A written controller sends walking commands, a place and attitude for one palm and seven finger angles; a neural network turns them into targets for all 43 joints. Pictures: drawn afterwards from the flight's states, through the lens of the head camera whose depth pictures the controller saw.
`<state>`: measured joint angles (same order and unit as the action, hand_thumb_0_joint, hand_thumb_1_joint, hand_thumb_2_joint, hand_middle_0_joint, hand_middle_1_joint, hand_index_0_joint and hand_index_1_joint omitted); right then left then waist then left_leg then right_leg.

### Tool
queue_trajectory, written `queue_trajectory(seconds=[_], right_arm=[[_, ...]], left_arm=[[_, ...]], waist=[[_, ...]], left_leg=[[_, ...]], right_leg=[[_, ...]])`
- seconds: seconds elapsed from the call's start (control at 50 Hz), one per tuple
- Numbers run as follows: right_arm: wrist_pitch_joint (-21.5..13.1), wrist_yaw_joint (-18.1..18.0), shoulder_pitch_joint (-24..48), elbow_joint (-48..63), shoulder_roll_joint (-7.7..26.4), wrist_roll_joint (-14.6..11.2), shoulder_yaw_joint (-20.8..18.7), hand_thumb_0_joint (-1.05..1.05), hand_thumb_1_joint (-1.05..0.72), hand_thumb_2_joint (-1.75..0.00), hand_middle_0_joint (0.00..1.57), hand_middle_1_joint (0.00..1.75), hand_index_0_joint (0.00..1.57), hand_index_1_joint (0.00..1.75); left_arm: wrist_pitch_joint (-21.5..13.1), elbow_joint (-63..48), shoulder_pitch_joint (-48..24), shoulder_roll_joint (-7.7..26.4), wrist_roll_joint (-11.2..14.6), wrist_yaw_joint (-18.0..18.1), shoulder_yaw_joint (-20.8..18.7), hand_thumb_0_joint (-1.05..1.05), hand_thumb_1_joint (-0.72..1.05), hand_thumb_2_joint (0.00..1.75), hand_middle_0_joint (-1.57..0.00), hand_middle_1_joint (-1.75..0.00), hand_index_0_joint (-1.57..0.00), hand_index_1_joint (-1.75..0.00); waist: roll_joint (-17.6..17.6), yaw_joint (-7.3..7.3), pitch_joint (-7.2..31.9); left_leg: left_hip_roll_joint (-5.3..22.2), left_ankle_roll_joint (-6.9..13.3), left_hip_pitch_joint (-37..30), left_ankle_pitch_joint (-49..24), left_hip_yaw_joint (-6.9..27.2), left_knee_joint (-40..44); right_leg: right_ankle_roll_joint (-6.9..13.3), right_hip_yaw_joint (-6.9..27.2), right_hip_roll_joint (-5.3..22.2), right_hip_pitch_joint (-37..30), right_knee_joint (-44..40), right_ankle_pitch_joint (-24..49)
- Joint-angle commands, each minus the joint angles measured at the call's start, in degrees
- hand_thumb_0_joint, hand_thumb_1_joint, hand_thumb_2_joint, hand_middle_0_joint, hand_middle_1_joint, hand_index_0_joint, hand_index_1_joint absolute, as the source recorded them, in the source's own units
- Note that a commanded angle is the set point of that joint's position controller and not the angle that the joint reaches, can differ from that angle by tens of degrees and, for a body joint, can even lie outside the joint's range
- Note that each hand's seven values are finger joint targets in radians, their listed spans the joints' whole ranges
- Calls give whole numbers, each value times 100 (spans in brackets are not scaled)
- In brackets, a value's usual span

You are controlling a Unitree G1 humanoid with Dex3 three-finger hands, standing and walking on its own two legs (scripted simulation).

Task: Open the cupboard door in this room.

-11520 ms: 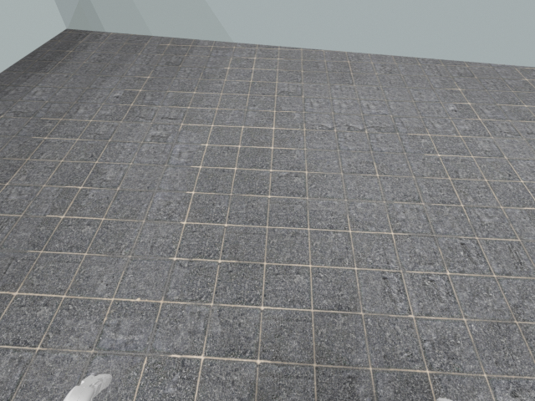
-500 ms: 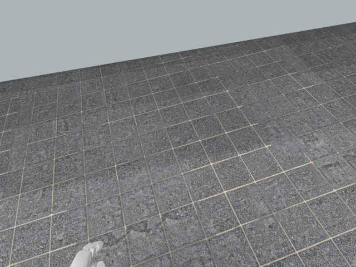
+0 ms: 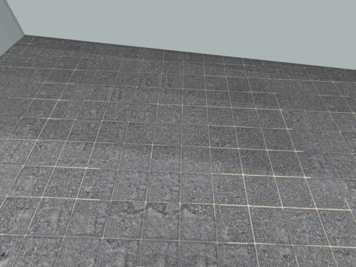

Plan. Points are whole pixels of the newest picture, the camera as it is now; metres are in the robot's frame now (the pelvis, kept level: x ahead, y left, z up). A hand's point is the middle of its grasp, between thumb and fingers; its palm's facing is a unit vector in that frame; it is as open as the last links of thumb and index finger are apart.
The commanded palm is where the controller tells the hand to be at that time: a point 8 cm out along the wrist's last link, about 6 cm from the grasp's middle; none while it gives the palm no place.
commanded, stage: turn or walk to find it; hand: left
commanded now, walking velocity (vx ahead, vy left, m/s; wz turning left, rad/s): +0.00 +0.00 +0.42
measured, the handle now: out of the picture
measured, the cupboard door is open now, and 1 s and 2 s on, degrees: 0 0 0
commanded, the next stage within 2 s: none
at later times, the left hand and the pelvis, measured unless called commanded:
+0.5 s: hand out of the picture +0.02 +0.25 -0.15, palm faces +0.17 -0.95 -0.24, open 7.4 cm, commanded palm none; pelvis -0.05 +0.03 +0.01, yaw +10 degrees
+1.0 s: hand out of the picture -0.10 +0.17 -0.14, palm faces +0.43 -0.87 -0.26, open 7.3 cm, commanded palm none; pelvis -0.09 -0.03 +0.01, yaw +24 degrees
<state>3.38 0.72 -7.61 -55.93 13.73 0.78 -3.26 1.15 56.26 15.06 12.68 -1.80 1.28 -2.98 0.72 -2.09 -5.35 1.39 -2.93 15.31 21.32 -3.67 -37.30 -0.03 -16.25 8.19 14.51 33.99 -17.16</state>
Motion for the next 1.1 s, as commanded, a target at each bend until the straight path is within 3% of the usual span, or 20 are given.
queue_trajectory(seconds=[0.0, 0.02, 0.04, 0.1, 0.16, 0.3, 0.46, 0.54, 0.6, 0.62, 0.64, 0.66, 0.68, 0.7, 0.76, 0.8, 0.88, 0.98, 1.04, 1.08], right_arm=[[-283, -63, -797, 292, 1272, 42, -282, 0, -90, -90, 20, 30, 20, 30], [-214, -98, -978, 208, 1474, 35, -309, 0, -90, -90, 20, 30, 20, 30], [-229, -163, -797, 180, 1261, 50, -260, 0, -90, -90, 20, 30, 20, 30], [-256, -214, -121, 400, 975, 39, -139, 0, -90, -90, 20, 30, 20, 30], [-305, -200, -149, 449, 926, -6, -128, 0, -90, -90, 20, 30, 20, 30], [-310, -187, -523, 409, 855, 11, -198, 0, -90, -90, 20, 30, 20, 30], [-261, -187, -884, 341, 853, 74, -263, 0, -90, -90, 20, 30, 20, 30], [-215, -166, -823, 337, 889, 90, -285, 0, -90, -90, 20, 30, 20, 30], [-184, -136, -725, 371, 800, 68, -303, 0, -90, -90, 20, 30, 20, 30], [-167, -114, -696, 386, 695, 41, -303, 0, -90, -90, 20, 30, 20, 30], [-150, -78, -762, 420, 426, -8, -281, 0, -90, -90, 20, 30, 20, 30], [-164, -88, -694, 559, 250, -4, -251, 0, -90, -90, 20, 30, 20, 30], [-116, -93, -593, 519, 538, 77, -339, 0, -90, -90, 20, 30, 20, 30], [-4, -60, -804, 362, 558, 109, -354, 0, -90, -90, 20, 30, 20, 30], [69, 2, -1229, 92, 349, 94, -335, 0, -90, -90, 20, 30, 20, 30], [43, 4, -1180, 88, 304, 77, -301, 0, -90, -90, 20, 30, 20, 30], [18, -20, -703, 208, 343, 82, -261, 0, -90, -90, 20, 30, 20, 30], [-39, -33, -95, 346, 267, 28, -152, 0, -90, -90, 20, 30, 20, 30], [-104, -43, 11, 394, 241, -29, -96, 0, -90, -90, 20, 30, 20, 30], [-148, -53, -220, 353, 270, -39, -88, 0, -90, -90, 20, 30, 20, 30]], left_arm=[[-11, -555, -48, 527, 130, -19, -133, 0, 90, 90, -20, -30, -20, -30], [64, -659, -400, 555, 79, 8, -77, 0, 90, 90, -20, -30, -20, -30], [132, -560, -489, 574, 59, 28, -103, 0, 90, 90, -20, -30, -20, -30], [128, -348, -364, 651, 58, -52, -172, 0, 90, 90, -20, -30, -20, -30], [115, -243, -160, 665, 55, -72, -175, 0, 90, 90, -20, -30, -20, -30], [127, -398, -470, 645, 51, -17, -189, 0, 90, 90, -20, -30, -20, -30], [92, -662, -949, 462, 88, -9, -131, 0, 90, 90, -20, -30, -20, -30], [74, -636, -660, 372, 138, 17, -110, 0, 90, 90, -20, -30, -20, -30], [33, -526, -214, 426, 167, 41, -141, 0, 90, 90, -20, -30, -20, -30], [0, -477, -1, 539, 157, 59, -174, 0, 90, 90, -20, -30, -20, -30], [-38, -464, 130, 917, 97, 99, -244, 0, 90, 90, -20, -30, -20, -30], [-54, -581, 2, 1291, 23, 118, -307, 0, 90, 90, -20, -30, -20, -30], [-7, -747, -381, 1199, 84, 137, -238, 0, 90, 90, -20, -30, -20, -30], [-67, -843, -814, 938, 106, 146, -251, 0, 90, 90, -20, -30, -20, -30], [-125, -863, -1157, 573, 123, 101, -117, 0, 90, 90, -20, -30, -20, -30], [-188, -758, -752, 551, 118, 78, -106, 0, 90, 90, -20, -30, -20, -30], [-215, -528, -137, 637, 84, 85, -141, 0, 90, 90, -20, -30, -20, -30], [-180, -369, 256, 878, 2, 64, -219, 0, 90, 90, -20, -30, -20, -30], [-144, -300, 310, 1061, -22, 47, -265, 0, 90, 90, -20, -30, -20, -30], [-120, -289, 168, 1130, -6, 35, -283, 0, 90, 90, -20, -30, -20, -30]], waist=[[-1725, 503, 965], [-1495, 631, 863], [-1383, 556, 732], [-1017, 268, 344], [-708, 187, 490], [-752, 322, 500], [-744, 509, 727], [-809, 377, 962], [-752, 165, 1022], [-530, 75, 1001], [376, 22, 1044], [1594, -46, 723], [950, 76, 449], [1146, 313, 211], [518, 626, -61], [670, 467, 64], [825, 178, 257], [1011, -73, 382], [1172, -115, 585], [1204, 42, 769]], left_leg=[[1926, 946, -1846, -3334, 2393, 1850], [2283, 1401, -1344, -3875, 2352, 1849], [2011, 1348, -1107, -3701, 2072, 1920], [1362, 1109, -771, -3061, 1600, 1958], [1122, 1002, -882, -2804, 1424, 2059], [1144, 1115, -891, -2031, 2020, 2220], [1138, 1383, -848, -1703, 2867, 2109], [1003, 1309, -507, -1619, 2992, 2061], [622, 967, 135, -1346, 2835, 1937], [376, 700, 697, -924, 2541, 1739], [-106, 379, 1620, -105, 1894, 817], [-767, 98, 2367, 764, 910, -691], [-524, 156, 2009, 910, 1031, -1772], [-340, 162, 1791, 561, 1162, -2365], [-234, 32, 1656, -188, 811, -3283], [-174, -75, 1809, -380, 705, -3303], [16, -195, 1954, -150, 667, -2910], [71, -181, 1406, 569, 309, -1502], [-34, -69, 857, 650, 81, -630], [-103, -27, 347, 174, -85, 191]], right_leg=[[-394, 510, 3, 1697, 1550, -1398], [-363, 1031, -122, 1620, 2281, -2008], [-350, 1370, -46, 1618, 2579, -1702], [-399, 1516, -132, 1715, 3069, -737], [-489, 1514, -190, 1664, 3130, -301], [-590, 1678, -212, 1744, 2841, -237], [-432, 1702, -492, 1320, 1696, -863], [-299, 1650, -687, 566, 831, -814], [-202, 1496, -793, -565, -694, -77], [-130, 1547, -620, -1264, -1411, 285], [182, 2471, 365, -1955, -1901, -287], [754, 3839, 1718, -1655, -2314, -613], [943, 3542, 1940, -461, -2332, -440], [791, 3174, 1542, 190, -2479, -888], [483, 2013, 791, 380, -2098, 285], [443, 1729, 683, -162, -1915, 912], [644, 1839, 958, -865, -1688, 1574], [838, 1689, 1171, -1127, -1315, 2716], [881, 1628, 1223, -1144, -1039, 3167], [684, 1409, 1165, -1069, -731, 3122]])
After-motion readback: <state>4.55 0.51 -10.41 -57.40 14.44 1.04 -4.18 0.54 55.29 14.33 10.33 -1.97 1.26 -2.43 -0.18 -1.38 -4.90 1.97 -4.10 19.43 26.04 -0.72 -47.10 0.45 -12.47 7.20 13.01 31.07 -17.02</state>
